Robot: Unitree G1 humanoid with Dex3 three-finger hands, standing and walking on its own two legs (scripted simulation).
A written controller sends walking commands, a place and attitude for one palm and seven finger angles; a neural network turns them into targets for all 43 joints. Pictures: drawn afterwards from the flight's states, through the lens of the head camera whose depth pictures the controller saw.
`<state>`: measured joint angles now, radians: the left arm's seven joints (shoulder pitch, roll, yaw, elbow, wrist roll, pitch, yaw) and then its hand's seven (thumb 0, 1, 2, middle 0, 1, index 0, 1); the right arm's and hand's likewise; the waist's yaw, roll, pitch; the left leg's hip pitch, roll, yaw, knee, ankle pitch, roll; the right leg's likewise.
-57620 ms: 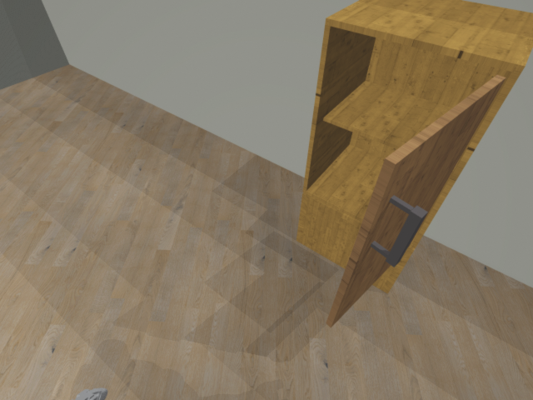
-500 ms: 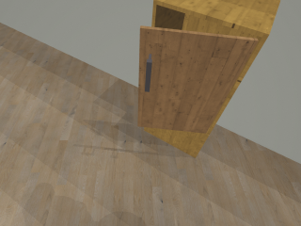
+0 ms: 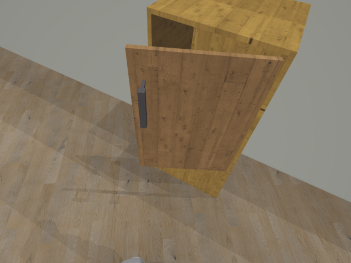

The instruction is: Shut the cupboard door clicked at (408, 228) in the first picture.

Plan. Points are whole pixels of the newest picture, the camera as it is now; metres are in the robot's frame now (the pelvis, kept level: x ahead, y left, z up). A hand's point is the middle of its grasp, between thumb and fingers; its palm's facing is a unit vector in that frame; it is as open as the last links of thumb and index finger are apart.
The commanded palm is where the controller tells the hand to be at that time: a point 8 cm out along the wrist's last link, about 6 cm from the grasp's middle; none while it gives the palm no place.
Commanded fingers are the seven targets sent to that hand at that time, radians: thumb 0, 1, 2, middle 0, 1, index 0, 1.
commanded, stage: come to a stop and stand still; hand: left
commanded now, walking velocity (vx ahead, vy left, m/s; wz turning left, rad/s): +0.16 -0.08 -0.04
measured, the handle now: (143, 105) +0.54 +0.12 +0.01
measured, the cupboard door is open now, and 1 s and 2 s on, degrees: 26 26 26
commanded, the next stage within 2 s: look again from close up in 1.28 s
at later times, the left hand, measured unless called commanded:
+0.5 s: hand out of the picture +0.14 +0.13 -0.16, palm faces +0.00 -0.96 -0.27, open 7.4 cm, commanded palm none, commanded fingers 0.00 0.90 0.90 -0.20 -0.30 -0.20 -0.30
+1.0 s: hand out of the picture +0.06 +0.19 -0.17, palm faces +0.06 -0.98 -0.21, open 7.4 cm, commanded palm none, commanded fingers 0.00 0.90 0.90 -0.20 -0.30 -0.20 -0.30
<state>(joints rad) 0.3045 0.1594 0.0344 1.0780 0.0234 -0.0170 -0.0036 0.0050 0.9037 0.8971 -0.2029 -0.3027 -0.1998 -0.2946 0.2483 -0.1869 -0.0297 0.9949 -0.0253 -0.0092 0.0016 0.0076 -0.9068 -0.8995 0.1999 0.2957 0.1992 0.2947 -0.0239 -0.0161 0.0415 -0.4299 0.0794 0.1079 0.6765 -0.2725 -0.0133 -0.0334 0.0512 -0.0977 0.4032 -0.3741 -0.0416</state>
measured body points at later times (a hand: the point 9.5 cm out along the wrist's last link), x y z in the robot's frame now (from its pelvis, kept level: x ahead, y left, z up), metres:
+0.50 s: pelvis +0.07 -0.06 +0.00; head +0.12 -0.09 +0.45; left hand +0.14 +0.18 -0.14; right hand +0.13 -0.31 -0.16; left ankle +0.04 +0.07 -0.67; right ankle +0.10 -0.17 -0.73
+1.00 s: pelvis +0.05 -0.01 +0.01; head +0.07 +0.01 +0.46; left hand +0.06 +0.24 -0.16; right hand +0.11 -0.24 -0.14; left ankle +0.02 +0.09 -0.73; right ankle +0.03 -0.14 -0.72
